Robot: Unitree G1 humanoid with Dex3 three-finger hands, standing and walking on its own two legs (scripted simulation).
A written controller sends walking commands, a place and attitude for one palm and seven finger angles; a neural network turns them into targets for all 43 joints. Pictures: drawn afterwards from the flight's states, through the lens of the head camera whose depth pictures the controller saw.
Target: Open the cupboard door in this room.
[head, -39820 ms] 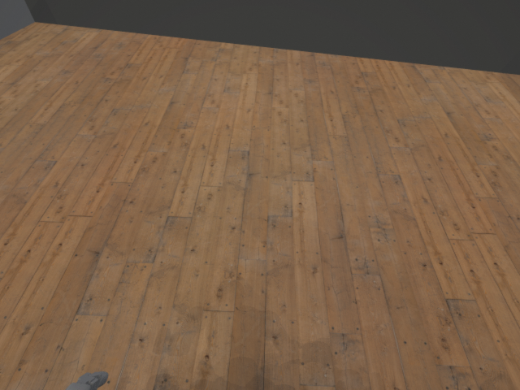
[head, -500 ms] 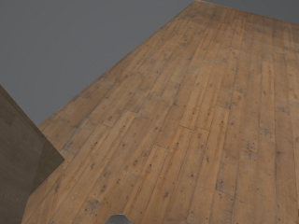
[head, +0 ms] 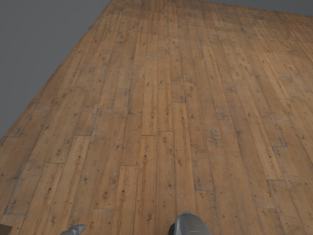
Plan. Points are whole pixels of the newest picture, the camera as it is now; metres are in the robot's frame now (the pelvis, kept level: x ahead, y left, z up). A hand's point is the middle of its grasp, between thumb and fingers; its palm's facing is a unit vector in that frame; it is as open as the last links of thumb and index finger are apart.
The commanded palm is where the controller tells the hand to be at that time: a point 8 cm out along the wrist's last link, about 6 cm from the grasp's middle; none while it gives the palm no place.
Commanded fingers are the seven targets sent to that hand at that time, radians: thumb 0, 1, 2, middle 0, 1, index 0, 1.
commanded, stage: walk to a spot facing it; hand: left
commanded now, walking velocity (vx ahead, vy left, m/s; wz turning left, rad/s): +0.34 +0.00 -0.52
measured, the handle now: out of the picture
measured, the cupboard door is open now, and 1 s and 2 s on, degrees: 39 39 39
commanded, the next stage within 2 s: turn to face it in 0.96 s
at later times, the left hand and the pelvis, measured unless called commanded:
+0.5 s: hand (118, 199) +0.24 +0.12 -0.16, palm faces -0.09 -0.97 -0.21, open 7.3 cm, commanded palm none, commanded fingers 0.00 0.90 0.90 -0.20 -0.30 -0.20 -0.30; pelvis +0.22 -0.07 +0.01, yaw -11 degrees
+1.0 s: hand (140, 110) +0.59 +0.07 -0.16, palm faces -0.34 -0.92 -0.19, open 7.4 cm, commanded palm none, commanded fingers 0.00 0.90 0.90 -0.20 -0.30 -0.20 -0.30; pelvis +0.45 -0.09 +0.01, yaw -23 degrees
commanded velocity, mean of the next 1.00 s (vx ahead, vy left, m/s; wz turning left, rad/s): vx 0.33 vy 0.00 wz -0.36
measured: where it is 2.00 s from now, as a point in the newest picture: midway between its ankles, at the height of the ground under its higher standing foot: (184, 163)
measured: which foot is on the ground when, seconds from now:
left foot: down 0.00-0.10, up 0.12-0.64, down 0.66-1.00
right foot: up 0.00-0.08, down 0.10-0.66, up 0.68-1.00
